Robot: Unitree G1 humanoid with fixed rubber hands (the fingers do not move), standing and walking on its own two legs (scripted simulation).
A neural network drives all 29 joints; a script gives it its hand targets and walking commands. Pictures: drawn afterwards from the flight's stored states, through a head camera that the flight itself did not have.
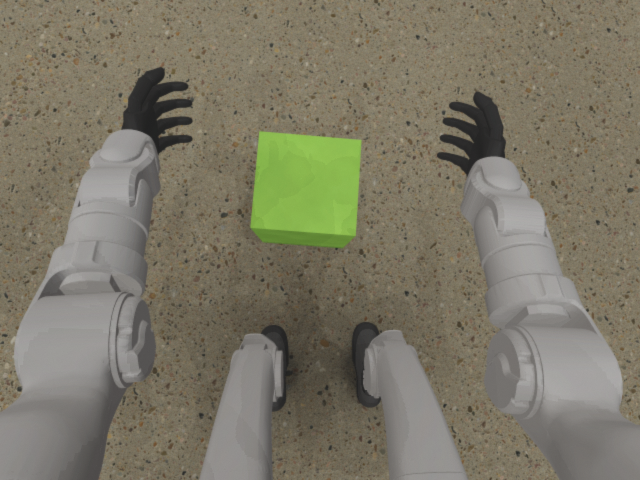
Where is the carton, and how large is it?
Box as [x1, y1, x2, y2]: [250, 131, 360, 247]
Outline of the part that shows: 259,131 250,227 260,239 265,242 343,247 355,235 360,140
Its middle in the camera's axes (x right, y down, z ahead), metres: -0.03 -0.10 +0.90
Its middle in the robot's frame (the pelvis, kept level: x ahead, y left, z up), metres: +0.53 +0.01 -0.53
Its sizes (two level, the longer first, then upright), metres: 0.210 0.200 0.250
